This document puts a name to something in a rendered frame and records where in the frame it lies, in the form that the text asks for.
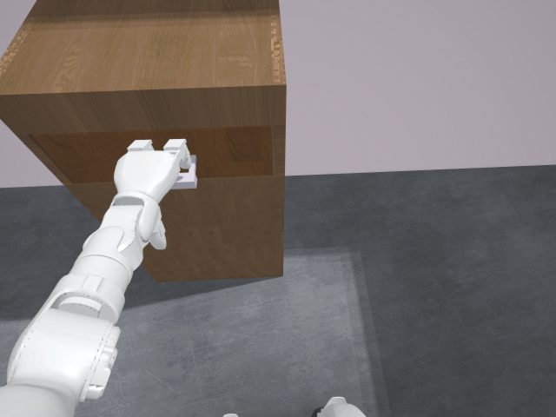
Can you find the right robot shin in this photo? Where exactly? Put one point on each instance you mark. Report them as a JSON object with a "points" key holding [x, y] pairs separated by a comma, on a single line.
{"points": [[335, 400]]}

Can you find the cabinet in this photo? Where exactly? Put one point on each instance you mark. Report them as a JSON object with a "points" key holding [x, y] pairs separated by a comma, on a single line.
{"points": [[77, 66]]}

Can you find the robot left upper arm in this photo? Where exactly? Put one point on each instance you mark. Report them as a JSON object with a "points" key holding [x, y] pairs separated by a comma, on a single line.
{"points": [[67, 359]]}

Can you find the drawer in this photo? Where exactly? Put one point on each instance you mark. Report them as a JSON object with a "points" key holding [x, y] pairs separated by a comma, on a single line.
{"points": [[221, 152]]}

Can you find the handle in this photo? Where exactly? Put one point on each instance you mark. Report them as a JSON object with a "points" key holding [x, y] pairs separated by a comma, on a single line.
{"points": [[187, 180]]}

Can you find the robot left hand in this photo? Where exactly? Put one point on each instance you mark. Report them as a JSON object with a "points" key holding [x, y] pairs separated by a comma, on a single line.
{"points": [[153, 173]]}

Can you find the robot left forearm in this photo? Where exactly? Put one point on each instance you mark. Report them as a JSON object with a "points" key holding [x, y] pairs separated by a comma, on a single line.
{"points": [[96, 284]]}

